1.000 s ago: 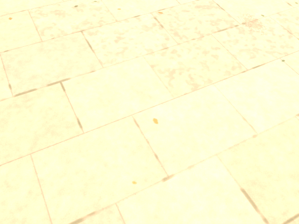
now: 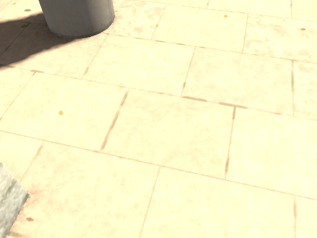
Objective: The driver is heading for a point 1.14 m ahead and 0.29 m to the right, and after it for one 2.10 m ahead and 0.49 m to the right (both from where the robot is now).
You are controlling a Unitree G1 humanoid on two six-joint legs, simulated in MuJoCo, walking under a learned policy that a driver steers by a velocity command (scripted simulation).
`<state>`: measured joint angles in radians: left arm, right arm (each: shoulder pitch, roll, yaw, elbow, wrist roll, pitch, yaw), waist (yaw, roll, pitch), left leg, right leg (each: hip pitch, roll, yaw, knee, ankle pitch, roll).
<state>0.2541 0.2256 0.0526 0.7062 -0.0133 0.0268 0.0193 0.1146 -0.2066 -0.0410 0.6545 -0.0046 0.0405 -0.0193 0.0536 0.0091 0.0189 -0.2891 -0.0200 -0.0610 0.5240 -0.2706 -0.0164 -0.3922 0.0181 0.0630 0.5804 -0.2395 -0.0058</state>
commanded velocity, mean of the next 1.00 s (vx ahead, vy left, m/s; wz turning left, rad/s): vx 0.00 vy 0.00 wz -0.36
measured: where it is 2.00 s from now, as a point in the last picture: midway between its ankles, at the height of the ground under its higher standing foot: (156, 201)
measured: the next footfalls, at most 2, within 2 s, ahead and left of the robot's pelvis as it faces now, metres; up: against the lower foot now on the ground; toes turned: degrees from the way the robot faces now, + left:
right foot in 0.32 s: +0.05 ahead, -0.16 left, +0.00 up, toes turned -19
left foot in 0.76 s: +0.19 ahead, +0.01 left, +0.00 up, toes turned -33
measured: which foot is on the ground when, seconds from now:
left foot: down 0.00-0.32, up 0.34-0.74, down 0.76-1.00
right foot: down 0.00-0.00, up 0.02-0.30, down 0.32-1.00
